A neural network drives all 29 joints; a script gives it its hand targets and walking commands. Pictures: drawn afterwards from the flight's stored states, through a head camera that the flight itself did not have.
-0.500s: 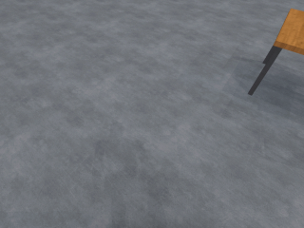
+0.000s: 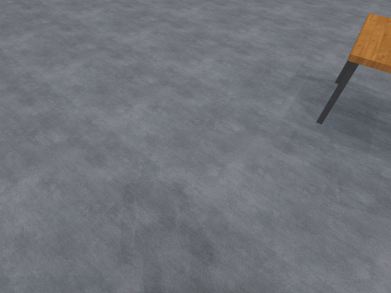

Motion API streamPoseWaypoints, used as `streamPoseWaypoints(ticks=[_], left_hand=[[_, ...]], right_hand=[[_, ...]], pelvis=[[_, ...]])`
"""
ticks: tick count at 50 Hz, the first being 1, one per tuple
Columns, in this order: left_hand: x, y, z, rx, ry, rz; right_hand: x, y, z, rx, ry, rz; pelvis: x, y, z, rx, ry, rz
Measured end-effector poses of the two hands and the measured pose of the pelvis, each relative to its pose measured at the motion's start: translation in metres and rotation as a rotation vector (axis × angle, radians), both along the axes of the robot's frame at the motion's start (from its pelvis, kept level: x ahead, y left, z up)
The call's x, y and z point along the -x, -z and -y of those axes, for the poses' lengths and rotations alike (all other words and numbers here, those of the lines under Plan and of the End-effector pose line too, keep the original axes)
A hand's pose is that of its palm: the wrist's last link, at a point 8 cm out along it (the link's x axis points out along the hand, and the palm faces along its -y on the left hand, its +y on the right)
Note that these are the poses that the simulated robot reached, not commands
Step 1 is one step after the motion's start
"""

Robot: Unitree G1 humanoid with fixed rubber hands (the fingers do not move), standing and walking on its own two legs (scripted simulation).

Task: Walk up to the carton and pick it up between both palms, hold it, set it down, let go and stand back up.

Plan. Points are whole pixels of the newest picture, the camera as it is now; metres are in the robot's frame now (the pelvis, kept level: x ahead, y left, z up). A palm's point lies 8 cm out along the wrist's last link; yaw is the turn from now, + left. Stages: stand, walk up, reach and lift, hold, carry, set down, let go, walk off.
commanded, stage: stand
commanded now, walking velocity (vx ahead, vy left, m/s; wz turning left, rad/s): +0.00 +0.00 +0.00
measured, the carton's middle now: out of the picture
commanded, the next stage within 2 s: walk up in 0.28 s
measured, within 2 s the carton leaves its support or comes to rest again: neither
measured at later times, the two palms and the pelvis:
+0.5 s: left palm out of the picture -0.03 +0.20 -0.15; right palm out of the picture -0.05 -0.20 -0.15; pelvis -0.01 +0.00 +0.00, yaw +0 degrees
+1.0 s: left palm (162, 221) +0.28 +0.08 -0.08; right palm out of the picture +0.07 -0.54 -0.10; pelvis +0.07 -0.18 -0.03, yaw -21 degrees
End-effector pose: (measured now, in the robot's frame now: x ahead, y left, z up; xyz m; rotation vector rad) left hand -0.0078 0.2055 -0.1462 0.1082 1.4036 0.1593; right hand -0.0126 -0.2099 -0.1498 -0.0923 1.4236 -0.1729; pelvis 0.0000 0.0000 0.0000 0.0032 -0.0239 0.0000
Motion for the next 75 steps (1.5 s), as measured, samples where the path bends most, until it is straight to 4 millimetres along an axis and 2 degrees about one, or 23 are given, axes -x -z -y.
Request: streamPoseWaypoints(ticks=[16, 24, 25, 27, 29, 33, 35, 37, 40, 43, 45, 47, 51, 55, 58, 61, 65, 68, 71, 75], left_hand=[[0.016, 0.001, 0.004, 0.007, -0.002, -0.037], [0.023, 0.001, 0.005, 0.011, 0.0, -0.056], [0.023, 0.001, 0.005, 0.013, 0.006, -0.053], [0.012, 0.0, -0.004, 0.007, 0.044, -0.024], [-0.013, -0.005, -0.02, -0.03, 0.119, 0.014], [-0.087, -0.028, -0.05, -0.133, 0.24, 0.164], [-0.126, -0.043, -0.055, -0.173, 0.279, 0.244], [-0.162, -0.057, -0.05, -0.196, 0.318, 0.316], [-0.214, -0.073, -0.022, -0.2, 0.384, 0.411], [-0.261, -0.08, 0.026, -0.193, 0.455, 0.496], [-0.284, -0.077, 0.062, -0.197, 0.498, 0.543], [-0.294, -0.07, 0.093, -0.193, 0.528, 0.562], [-0.288, -0.061, 0.138, -0.161, 0.532, 0.481], [-0.29, -0.056, 0.162, -0.144, 0.526, 0.411], [-0.301, -0.048, 0.175, -0.127, 0.54, 0.37], [-0.323, -0.037, 0.187, -0.107, 0.559, 0.336], [-0.372, -0.018, 0.204, -0.08, 0.579, 0.325], [-0.42, -0.009, 0.226, -0.068, 0.621, 0.333], [-0.476, -0.019, 0.258, -0.061, 0.727, 0.368], [-0.554, -0.042, 0.305, -0.047, 0.818, 0.48]], right_hand=[[0.031, 0.001, -0.005, -0.01, 0.004, -0.075], [0.04, 0.0, -0.011, -0.022, 0.008, -0.09], [0.039, 0.0, -0.01, -0.02, 0.009, -0.085], [0.033, -0.002, 0.005, 0.024, 0.015, -0.021], [0.027, -0.008, 0.032, 0.103, 0.031, 0.059], [0.02, -0.029, 0.096, 0.261, 0.039, 0.162], [0.017, -0.04, 0.129, 0.328, 0.033, 0.196], [0.012, -0.05, 0.162, 0.385, 0.034, 0.228], [0.001, -0.06, 0.212, 0.451, 0.053, 0.282], [-0.015, -0.059, 0.262, 0.487, 0.071, 0.329], [-0.028, -0.049, 0.295, 0.493, 0.076, 0.345], [-0.045, -0.041, 0.318, 0.469, 0.09, 0.358], [-0.096, -0.049, 0.331, 0.39, 0.087, 0.455], [-0.132, -0.062, 0.335, 0.345, 0.042, 0.474], [-0.154, -0.07, 0.343, 0.339, 0.032, 0.465], [-0.176, -0.077, 0.356, 0.359, 0.041, 0.463], [-0.205, -0.081, 0.38, 0.427, 0.075, 0.458], [-0.211, -0.084, 0.397, 0.499, 0.117, 0.444], [-0.198, -0.092, 0.404, 0.541, 0.198, 0.409], [-0.169, -0.104, 0.407, 0.546, 0.267, 0.303]], pelvis=[[0.007, 0.0, 0.001, 0.0, 0.0, 0.005], [0.01, -0.001, 0.001, 0.002, 0.002, 0.005], [0.01, -0.001, 0.001, 0.002, 0.007, 0.004], [0.011, 0.002, 0.002, -0.005, 0.052, 0.0], [0.013, 0.002, 0.005, -0.012, 0.104, -0.003], [0.012, 0.003, 0.022, -0.018, 0.165, 0.006], [0.007, 0.005, 0.034, -0.018, 0.193, 0.012], [0.0, 0.007, 0.049, -0.018, 0.22, 0.015], [-0.014, 0.012, 0.078, -0.023, 0.26, 0.018], [-0.033, 0.024, 0.114, -0.031, 0.288, 0.014], [-0.045, 0.036, 0.139, -0.014, 0.303, 0.009], [-0.054, 0.043, 0.158, -0.007, 0.325, 0.007], [-0.076, 0.031, 0.183, 0.001, 0.367, 0.0], [-0.106, 0.019, 0.21, 0.019, 0.398, -0.001], [-0.13, 0.016, 0.228, 0.031, 0.418, 0.0], [-0.158, 0.018, 0.243, 0.04, 0.438, 0.003], [-0.205, 0.029, 0.259, 0.037, 0.455, 0.007], [-0.233, 0.036, 0.268, 0.002, 0.491, 0.025], [-0.254, 0.029, 0.28, 0.015, 0.528, 0.03], [-0.278, 0.017, 0.303, 0.023, 0.566, 0.041]])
